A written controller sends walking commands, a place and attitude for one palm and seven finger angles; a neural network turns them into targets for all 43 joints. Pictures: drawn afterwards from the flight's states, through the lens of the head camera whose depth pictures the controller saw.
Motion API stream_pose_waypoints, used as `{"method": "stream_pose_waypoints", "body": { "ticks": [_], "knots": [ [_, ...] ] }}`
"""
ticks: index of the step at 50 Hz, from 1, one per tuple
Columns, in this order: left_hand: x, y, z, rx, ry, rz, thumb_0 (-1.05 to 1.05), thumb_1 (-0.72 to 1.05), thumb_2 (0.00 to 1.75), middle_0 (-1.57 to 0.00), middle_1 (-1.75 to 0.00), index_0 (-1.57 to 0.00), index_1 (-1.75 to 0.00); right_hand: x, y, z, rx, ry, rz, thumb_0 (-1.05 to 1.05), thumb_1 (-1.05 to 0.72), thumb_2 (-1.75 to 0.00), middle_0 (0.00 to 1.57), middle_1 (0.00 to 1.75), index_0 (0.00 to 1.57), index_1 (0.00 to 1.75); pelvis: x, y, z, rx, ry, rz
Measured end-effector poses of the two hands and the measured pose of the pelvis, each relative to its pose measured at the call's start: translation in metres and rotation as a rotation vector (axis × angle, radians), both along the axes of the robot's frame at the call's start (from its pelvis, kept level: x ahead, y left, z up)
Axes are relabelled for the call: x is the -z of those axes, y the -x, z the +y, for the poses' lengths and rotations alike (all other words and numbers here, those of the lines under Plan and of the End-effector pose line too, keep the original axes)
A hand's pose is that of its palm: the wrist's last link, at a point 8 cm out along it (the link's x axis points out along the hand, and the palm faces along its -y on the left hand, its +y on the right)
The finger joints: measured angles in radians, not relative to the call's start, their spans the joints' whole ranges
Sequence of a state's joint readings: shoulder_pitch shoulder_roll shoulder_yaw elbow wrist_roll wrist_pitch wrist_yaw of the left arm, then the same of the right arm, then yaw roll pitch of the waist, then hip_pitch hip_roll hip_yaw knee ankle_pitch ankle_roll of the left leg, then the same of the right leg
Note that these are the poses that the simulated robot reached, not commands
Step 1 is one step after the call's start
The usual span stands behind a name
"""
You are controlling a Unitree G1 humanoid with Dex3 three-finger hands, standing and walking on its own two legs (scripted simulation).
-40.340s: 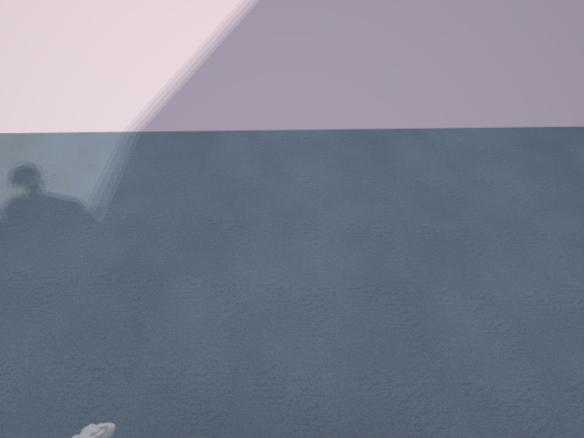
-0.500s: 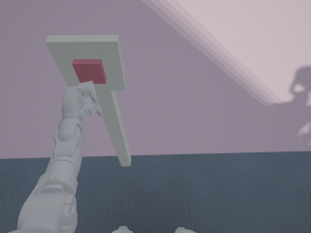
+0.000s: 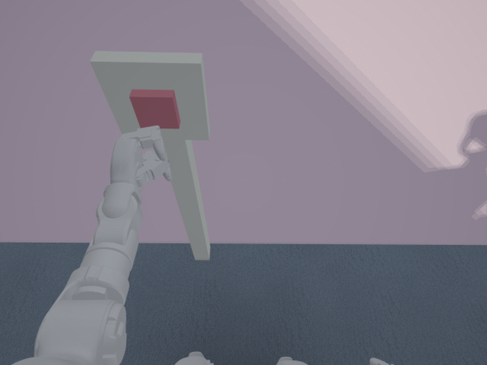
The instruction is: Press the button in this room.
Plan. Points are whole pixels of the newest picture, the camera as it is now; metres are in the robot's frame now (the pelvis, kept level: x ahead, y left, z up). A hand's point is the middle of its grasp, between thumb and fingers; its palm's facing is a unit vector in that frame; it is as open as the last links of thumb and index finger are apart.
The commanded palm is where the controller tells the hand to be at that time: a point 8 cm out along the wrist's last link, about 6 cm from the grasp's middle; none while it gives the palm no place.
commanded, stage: press the button with the knuckle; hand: left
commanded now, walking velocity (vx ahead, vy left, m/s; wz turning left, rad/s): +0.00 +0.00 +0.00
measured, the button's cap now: (156, 108) +0.53 +0.15 +0.11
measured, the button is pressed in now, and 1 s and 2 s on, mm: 0 13 0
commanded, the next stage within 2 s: hold the button down briefly in 0.84 s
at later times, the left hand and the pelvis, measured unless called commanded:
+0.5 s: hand (173, 143) +0.47 +0.12 +0.08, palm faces +0.02 -1.00 -0.03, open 2.9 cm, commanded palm +0.46 +0.17 +0.08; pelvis +0.00 +0.00 -0.01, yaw +0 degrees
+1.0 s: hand (171, 136) +0.49 +0.13 +0.08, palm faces +0.00 -1.00 -0.03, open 2.9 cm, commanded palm +0.50 +0.17 +0.08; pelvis -0.02 +0.00 -0.02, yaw +1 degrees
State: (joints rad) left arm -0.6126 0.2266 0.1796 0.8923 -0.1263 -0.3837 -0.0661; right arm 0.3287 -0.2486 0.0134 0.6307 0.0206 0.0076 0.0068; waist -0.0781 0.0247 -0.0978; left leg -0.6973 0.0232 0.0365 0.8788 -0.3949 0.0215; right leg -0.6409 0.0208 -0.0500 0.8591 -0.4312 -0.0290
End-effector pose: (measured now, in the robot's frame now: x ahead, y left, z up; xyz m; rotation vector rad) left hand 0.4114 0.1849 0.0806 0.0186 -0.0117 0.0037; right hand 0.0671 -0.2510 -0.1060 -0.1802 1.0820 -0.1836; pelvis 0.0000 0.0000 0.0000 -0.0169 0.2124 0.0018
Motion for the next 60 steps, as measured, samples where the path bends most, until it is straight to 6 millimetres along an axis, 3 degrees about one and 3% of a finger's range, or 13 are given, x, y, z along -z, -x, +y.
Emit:
{"method": "stream_pose_waypoints", "body": {
  "ticks": [17, 43, 60],
  "knots": [
    [-0.004, -0.038, -0.009, -0.006, 0.002, 0.011, 0.02, 0.90, 0.91, -1.30, -1.50, -1.30, -1.50, 0.008, 0.046, -0.005, 0.051, 0.006, 0.121, 0.00, -0.90, -0.89, 0.20, 0.30, 0.20, 0.30, 0.005, 0.001, -0.002, 0.011, -0.003, 0.044],
    [-0.003, -0.056, -0.004, 0.004, -0.013, 0.026, -0.02, 0.81, 0.97, -1.30, -1.50, -1.34, -1.50, 0.012, 0.075, -0.016, 0.051, 0.052, 0.169, 0.00, -0.90, -0.89, 0.20, 0.30, 0.20, 0.30, 0.015, 0.017, -0.007, -0.010, 0.015, 0.088],
    [-0.002, -0.058, -0.002, 0.007, -0.007, 0.029, -0.03, 0.76, 1.00, -1.30, -1.50, -1.38, -1.50, 0.012, 0.108, -0.006, 0.058, 0.069, 0.193, 0.00, -0.90, -0.89, 0.20, 0.30, 0.20, 0.30, 0.021, 0.033, 0.002, -0.012, 0.031, 0.106]
  ]
}}
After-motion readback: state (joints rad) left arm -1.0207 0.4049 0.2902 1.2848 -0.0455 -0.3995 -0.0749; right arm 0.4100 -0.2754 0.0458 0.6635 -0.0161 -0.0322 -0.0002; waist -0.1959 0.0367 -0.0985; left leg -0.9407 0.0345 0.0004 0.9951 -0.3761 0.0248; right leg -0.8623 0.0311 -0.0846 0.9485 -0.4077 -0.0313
